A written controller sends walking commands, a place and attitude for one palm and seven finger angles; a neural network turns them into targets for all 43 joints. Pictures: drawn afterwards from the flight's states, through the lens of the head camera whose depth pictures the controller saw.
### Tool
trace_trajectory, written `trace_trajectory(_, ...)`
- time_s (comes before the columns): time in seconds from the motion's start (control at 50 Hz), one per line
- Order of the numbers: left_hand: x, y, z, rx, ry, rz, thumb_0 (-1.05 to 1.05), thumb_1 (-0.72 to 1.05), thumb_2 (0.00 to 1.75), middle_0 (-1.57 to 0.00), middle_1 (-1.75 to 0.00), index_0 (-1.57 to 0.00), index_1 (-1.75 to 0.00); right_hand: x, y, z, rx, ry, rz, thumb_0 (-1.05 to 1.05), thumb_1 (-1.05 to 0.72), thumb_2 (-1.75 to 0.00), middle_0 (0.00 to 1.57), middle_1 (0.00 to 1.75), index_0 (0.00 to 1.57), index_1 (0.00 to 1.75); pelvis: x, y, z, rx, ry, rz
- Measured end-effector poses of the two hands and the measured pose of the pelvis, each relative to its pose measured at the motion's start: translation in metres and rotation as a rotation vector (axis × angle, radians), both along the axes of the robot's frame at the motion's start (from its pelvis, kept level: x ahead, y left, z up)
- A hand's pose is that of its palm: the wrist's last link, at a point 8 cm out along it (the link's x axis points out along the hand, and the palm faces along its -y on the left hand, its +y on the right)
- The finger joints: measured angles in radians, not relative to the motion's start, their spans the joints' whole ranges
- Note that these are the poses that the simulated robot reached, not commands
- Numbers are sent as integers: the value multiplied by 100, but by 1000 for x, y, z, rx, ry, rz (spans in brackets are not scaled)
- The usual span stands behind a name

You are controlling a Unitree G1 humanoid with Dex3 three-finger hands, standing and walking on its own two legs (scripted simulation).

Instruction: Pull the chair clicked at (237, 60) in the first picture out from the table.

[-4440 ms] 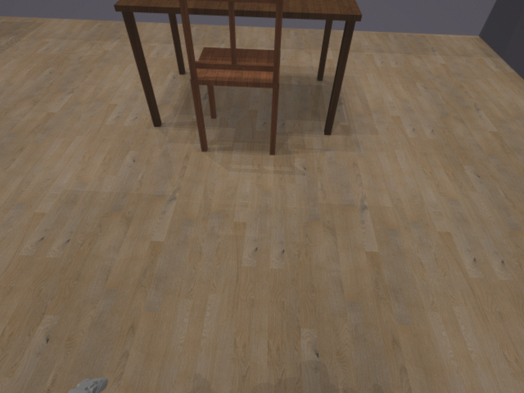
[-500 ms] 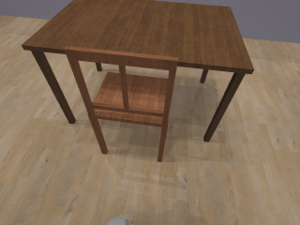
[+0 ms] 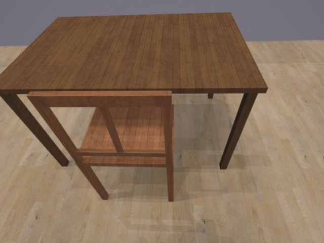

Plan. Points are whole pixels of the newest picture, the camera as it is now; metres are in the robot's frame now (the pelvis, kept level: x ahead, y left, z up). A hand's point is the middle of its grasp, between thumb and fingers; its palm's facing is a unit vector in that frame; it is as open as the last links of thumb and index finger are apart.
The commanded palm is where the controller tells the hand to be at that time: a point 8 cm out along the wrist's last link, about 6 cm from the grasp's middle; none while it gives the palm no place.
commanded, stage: come to a stop and stand still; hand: left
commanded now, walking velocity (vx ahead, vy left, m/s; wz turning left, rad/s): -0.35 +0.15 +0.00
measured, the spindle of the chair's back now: (112, 131) +0.50 +0.21 -0.08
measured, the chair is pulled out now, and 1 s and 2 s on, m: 0.00 0.00 0.00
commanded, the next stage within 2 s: look again from close up in 1.66 s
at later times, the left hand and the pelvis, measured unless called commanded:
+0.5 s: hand out of the picture +0.05 +0.24 -0.18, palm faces +0.07 -0.98 -0.20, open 7.4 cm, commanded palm none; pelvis +0.02 +0.05 +0.01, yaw +0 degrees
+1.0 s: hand out of the picture -0.05 +0.17 -0.14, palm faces +0.04 -0.98 -0.21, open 7.4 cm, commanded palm none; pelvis -0.02 +0.00 +0.02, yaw -2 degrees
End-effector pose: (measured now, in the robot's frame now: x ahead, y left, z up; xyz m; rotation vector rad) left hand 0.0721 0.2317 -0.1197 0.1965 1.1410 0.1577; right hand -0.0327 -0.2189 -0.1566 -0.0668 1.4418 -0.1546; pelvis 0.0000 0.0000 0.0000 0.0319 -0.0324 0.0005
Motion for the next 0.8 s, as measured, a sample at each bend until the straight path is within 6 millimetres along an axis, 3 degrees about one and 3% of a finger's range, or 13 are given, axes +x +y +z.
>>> trace_trajectory(0.06, 5, -7, 5, -3, 12, 30, 0, 92, 90, -20, -30, -20, -30, 20, -4, 8, -1, -2, 5, 0, -91, -90, 20, 30, 20, 30, 14, -4, 8, -6, 2, 0)
trace_trajectory(0.2, 4, -1, 10, 18, 114, 34, 0, 93, 90, -20, -30, -21, -30, 74, -1, 18, -14, -63, 8, 0, -91, -90, 20, 30, 20, 30, 31, -1, 18, -8, 14, -7)
trace_trajectory(0.32, -6, 19, -1, -3, 154, 73, 0, 92, 90, -20, -30, -21, -30, 106, 6, 23, -57, -99, 41, 1, -92, -90, 20, 30, 20, 30, 33, 19, 14, -23, 3, -3)
trace_trajectory(0.4, -14, 40, -21, -29, 179, 89, 1, 91, 90, -20, -30, -21, -30, 117, 19, 27, -102, -148, 60, 0, -92, -90, 20, 30, 20, 30, 32, 36, 5, -44, -6, 4)
trace_trajectory(0.5, -28, 54, -24, -43, 209, 94, 1, 91, 90, -20, -30, -20, -30, 115, 36, 42, -131, -170, 87, 0, -92, -90, 20, 30, 20, 30, 23, 46, 11, -43, -3, -9)
trace_trajectory(0.64, -58, 58, -17, -47, 274, 63, 1, 91, 90, -20, -30, -20, -30, 100, 39, 49, -129, -194, 61, 0, -92, -90, 21, 30, 20, 30, 5, 49, 18, -49, 25, -32)
trace_trajectory(0.8, -82, 37, -9, -16, 274, 36, 1, 91, 90, -20, -30, -20, -30, 42, 16, 34, -89, -132, 1, 0, -91, -90, 21, 30, 20, 30, -19, 28, 16, -29, 28, -29)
